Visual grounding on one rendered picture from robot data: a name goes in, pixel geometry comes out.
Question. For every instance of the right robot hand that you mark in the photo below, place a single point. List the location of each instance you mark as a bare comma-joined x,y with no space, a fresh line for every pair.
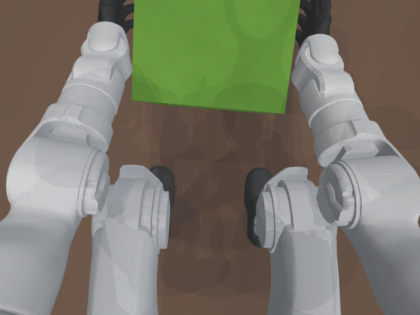
316,21

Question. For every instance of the left robot forearm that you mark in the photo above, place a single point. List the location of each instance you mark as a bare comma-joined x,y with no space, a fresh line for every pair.
91,96

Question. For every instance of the robot right shin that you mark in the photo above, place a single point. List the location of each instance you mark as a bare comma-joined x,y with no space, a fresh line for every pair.
290,173

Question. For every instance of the robot left thigh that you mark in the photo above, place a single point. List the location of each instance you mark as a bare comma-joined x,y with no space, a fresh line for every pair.
124,261

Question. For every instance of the right robot forearm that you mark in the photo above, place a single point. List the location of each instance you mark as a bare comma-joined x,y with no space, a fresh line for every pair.
339,123

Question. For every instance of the left robot hand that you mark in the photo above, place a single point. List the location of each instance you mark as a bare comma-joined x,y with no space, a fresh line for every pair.
114,11

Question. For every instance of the robot right upper arm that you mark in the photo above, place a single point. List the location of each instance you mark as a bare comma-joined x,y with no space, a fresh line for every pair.
376,202

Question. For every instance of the robot left upper arm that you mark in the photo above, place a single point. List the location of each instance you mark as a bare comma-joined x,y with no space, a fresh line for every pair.
53,185

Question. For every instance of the carton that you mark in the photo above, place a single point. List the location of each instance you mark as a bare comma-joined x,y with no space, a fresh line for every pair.
230,55

